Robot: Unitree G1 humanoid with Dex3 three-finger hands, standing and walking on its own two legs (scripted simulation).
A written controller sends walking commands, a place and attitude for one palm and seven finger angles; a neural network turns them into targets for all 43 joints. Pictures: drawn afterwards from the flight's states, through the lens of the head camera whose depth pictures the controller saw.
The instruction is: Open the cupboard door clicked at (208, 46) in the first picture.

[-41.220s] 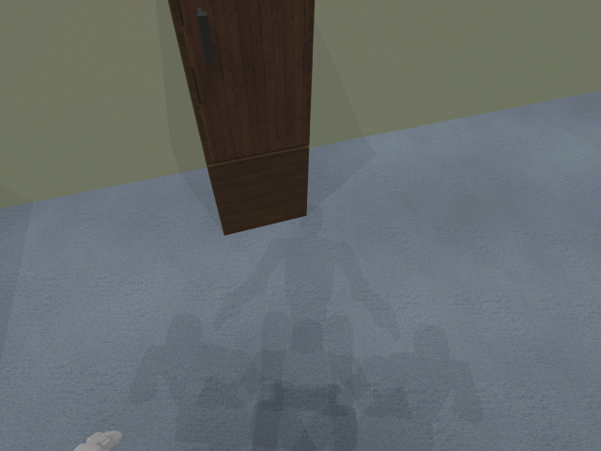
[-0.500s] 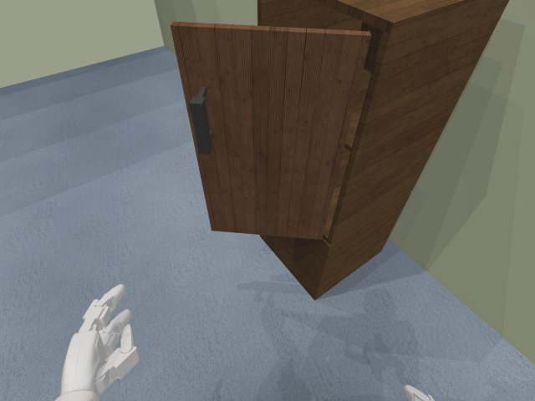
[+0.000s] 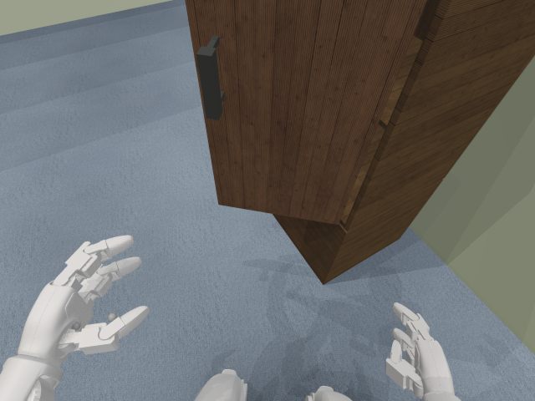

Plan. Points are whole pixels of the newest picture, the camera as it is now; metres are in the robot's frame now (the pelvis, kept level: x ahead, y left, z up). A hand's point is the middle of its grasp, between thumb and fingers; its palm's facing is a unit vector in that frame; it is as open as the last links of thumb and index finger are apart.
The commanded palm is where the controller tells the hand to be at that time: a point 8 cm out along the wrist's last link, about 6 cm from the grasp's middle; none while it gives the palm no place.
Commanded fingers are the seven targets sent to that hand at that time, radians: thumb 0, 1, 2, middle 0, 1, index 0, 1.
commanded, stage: raise the hand with hooked fingers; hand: left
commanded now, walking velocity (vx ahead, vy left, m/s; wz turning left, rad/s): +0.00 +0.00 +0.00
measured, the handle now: (214, 78) +0.58 +0.16 +0.14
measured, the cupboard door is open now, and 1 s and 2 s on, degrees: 49 49 49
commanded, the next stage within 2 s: move the hooked fingers beside the handle in 1.42 s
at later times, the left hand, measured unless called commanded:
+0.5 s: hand (86, 259) +0.25 +0.25 +0.11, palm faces -0.03 -1.00 -0.08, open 13.0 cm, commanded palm +0.23 +0.30 +0.12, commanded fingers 0.00 -0.50 0.30 -0.30 -1.20 -0.30 -1.20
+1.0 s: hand (57, 198) +0.30 +0.28 +0.16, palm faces -0.03 -1.00 -0.04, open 13.9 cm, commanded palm +0.27 +0.32 +0.17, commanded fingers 0.00 -0.50 0.30 -0.30 -1.20 -0.30 -1.20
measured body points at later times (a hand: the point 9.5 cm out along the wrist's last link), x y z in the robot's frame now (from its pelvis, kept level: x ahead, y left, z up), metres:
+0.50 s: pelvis +0.01 +0.00 +0.03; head +0.04 +0.00 +0.48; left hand +0.25 +0.30 +0.12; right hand +0.18 -0.25 -0.04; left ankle +0.02 +0.10 -0.67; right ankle +0.01 -0.10 -0.67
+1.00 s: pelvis +0.01 +0.01 +0.05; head +0.02 +0.00 +0.50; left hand +0.30 +0.33 +0.17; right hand +0.17 -0.24 -0.03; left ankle +0.02 +0.10 -0.67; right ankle +0.01 -0.10 -0.67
